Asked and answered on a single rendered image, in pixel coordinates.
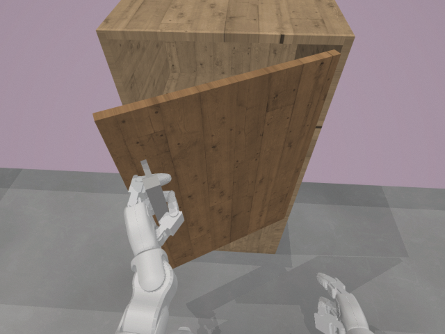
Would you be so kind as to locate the cupboard door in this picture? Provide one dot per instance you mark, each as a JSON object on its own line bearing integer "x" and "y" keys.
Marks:
{"x": 234, "y": 148}

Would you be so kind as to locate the left robot hand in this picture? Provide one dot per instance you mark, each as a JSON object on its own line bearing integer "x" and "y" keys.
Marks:
{"x": 138, "y": 217}

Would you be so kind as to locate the left robot forearm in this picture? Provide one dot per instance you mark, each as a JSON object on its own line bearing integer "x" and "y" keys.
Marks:
{"x": 154, "y": 285}

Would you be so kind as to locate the handle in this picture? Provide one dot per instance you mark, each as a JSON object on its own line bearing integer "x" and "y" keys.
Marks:
{"x": 154, "y": 191}

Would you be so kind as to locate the right robot hand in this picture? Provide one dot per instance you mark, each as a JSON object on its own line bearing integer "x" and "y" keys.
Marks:
{"x": 339, "y": 317}

